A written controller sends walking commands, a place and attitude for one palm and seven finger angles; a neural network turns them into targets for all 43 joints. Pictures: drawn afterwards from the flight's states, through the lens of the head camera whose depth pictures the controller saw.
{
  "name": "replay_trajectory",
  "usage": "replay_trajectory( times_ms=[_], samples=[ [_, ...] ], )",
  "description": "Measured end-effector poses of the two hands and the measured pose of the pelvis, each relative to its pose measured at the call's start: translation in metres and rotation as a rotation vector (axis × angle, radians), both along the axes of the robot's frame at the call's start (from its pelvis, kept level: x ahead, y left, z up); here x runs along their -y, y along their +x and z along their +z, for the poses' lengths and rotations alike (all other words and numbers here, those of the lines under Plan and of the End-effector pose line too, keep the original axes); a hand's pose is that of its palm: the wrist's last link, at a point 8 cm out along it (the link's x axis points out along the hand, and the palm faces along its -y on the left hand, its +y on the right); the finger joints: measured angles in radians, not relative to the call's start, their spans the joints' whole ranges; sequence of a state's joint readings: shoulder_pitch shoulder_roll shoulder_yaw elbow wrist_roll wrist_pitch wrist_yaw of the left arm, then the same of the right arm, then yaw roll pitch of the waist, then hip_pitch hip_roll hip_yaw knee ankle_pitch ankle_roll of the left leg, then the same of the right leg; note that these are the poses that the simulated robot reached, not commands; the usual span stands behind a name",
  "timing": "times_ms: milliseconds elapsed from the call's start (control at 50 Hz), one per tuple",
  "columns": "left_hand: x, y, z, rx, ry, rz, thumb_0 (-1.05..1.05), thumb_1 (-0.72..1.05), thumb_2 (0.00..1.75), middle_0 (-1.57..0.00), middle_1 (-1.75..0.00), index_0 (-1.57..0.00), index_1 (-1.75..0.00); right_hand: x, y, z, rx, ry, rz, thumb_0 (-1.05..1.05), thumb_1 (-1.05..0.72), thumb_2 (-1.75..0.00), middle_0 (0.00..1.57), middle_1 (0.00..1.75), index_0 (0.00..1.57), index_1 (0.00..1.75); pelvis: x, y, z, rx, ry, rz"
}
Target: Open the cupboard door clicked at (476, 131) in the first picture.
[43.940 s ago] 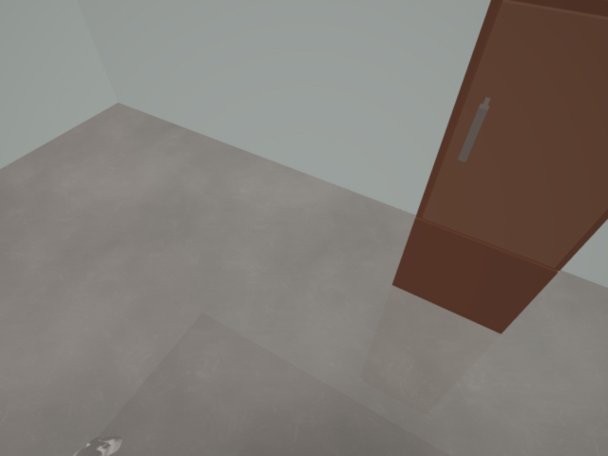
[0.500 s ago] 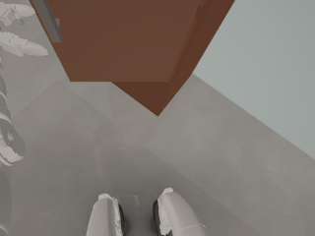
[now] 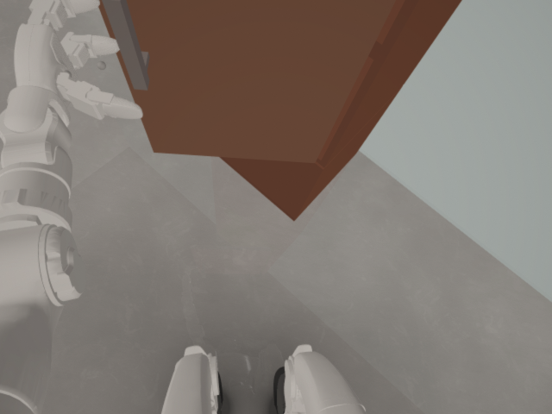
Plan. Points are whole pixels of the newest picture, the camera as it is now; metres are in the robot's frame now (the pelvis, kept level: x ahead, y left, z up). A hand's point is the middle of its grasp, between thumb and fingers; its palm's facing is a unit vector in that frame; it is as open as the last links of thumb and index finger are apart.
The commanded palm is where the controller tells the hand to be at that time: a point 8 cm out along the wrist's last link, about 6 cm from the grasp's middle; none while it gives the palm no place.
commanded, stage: slide the fingers in behind the handle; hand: left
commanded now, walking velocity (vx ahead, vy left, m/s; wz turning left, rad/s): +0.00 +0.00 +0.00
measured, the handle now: (131, 34) +0.60 +0.15 +0.09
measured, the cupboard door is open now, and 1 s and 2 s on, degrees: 41 41 44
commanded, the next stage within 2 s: close the thumb around the handle in 0.78 s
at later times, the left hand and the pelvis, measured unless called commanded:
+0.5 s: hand (147, 69) +0.55 +0.13 +0.08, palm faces -0.07 -1.00 +0.02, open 14.6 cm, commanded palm +0.54 +0.16 +0.08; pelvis +0.00 -0.01 +0.00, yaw +0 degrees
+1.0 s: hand (139, 67) +0.55 +0.14 +0.08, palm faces -0.08 -1.00 +0.00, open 13.7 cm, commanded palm +0.54 +0.17 +0.08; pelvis -0.01 +0.00 -0.01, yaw -2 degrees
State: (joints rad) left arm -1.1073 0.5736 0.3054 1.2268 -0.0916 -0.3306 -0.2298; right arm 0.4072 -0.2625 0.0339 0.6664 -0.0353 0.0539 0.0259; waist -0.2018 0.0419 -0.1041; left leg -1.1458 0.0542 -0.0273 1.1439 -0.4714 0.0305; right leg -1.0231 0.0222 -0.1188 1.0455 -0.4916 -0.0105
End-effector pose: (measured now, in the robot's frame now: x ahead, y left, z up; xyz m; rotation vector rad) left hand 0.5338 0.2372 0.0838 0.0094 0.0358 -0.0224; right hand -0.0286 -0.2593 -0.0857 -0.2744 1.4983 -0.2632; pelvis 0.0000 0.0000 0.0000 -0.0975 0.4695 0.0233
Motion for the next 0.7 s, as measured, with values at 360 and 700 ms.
replay_trajectory(
  times_ms=[360, 700],
  samples=[
    [0.019, -0.010, 0.000, 0.011, 0.026, -0.004, -0.01, -0.50, 0.30, -0.30, -1.20, -0.01, -1.12, 0.003, 0.011, -0.008, 0.009, 0.032, 0.030, 0.00, -0.90, -0.89, 0.20, 0.30, 0.20, 0.30, 0.005, 0.000, 0.000, 0.008, 0.006, 0.021],
    [0.050, -0.001, 0.000, 0.003, 0.003, -0.059, -0.01, -0.50, 0.30, -0.29, -1.20, -0.29, -1.21, -0.004, -0.013, -0.012, 0.057, 0.044, -0.052, 0.00, -0.90, -0.89, 0.20, 0.30, 0.20, 0.30, 0.006, -0.007, -0.003, 0.021, 0.022, -0.032]
  ],
)
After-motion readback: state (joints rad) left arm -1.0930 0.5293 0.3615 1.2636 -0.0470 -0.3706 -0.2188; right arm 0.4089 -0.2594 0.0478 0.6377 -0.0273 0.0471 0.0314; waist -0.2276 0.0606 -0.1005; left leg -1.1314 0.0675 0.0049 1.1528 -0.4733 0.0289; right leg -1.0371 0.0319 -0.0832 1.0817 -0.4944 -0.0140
